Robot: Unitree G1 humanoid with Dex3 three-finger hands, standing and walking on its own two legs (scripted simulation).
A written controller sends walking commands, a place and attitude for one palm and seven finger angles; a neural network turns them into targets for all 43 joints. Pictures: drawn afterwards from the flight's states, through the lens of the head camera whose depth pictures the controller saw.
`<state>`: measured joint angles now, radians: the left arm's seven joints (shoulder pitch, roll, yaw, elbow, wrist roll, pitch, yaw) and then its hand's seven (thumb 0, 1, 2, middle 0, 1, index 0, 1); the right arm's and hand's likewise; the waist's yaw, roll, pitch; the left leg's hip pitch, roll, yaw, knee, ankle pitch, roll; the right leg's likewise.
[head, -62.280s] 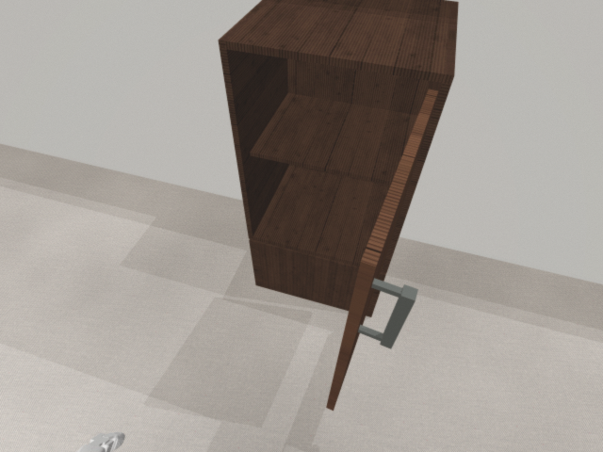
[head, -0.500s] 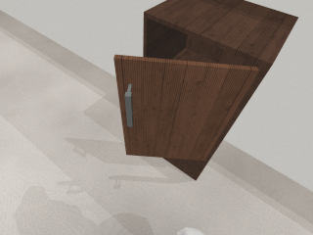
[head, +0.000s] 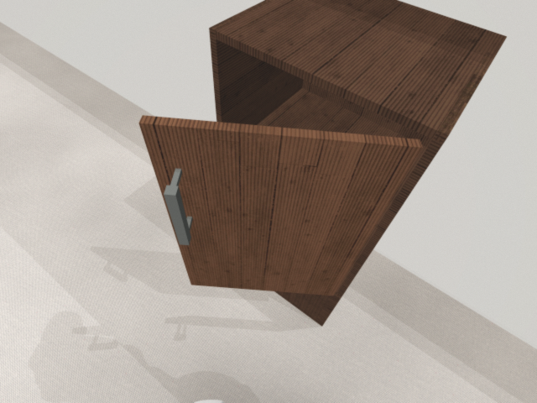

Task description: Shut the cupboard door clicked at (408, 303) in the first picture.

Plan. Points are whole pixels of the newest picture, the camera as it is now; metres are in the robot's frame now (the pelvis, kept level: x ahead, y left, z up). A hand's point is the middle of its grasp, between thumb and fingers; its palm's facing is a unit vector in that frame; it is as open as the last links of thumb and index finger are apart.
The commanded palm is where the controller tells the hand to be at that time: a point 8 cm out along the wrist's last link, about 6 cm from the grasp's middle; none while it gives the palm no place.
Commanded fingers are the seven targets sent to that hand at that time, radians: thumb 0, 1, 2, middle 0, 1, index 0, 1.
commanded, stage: come to a stop and stand still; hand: left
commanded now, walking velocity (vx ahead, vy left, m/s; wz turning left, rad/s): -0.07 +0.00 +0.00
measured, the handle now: (181, 209) +0.42 +0.19 -0.02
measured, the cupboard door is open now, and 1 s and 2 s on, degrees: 33 33 33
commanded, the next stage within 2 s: look again from close up in 0.96 s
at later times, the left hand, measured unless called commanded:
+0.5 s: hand out of the picture +0.00 +0.18 -0.16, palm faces -0.02 -0.96 -0.27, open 7.4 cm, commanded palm none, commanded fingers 0.00 0.90 0.90 -0.20 -0.30 -0.20 -0.30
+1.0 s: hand out of the picture -0.10 +0.15 -0.17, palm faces -0.02 -0.98 -0.18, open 7.4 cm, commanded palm none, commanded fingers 0.00 0.90 0.90 -0.20 -0.30 -0.20 -0.30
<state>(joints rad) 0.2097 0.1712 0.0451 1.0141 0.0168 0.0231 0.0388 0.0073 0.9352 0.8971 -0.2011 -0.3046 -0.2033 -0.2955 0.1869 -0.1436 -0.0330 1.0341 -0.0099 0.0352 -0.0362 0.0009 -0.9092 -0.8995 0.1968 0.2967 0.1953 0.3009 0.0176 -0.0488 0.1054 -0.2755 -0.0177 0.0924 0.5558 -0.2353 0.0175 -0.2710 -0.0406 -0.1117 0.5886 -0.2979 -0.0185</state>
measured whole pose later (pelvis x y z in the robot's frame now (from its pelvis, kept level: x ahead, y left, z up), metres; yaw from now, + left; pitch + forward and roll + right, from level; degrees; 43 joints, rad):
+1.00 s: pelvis -0.08 -0.02 +0.01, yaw -1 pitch -2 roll +0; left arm 0.35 0.14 -0.02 1.08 0.02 0.00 0.03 0.00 0.91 0.90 -0.20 -0.30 -0.20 -0.30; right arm 0.34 -0.14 -0.01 1.10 -0.01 0.01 -0.01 0.00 -0.91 -0.90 0.20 0.30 0.20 0.30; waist -0.02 0.01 0.03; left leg -0.33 0.00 0.07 0.45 -0.13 0.03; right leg -0.24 0.00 0.02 0.53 -0.27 0.00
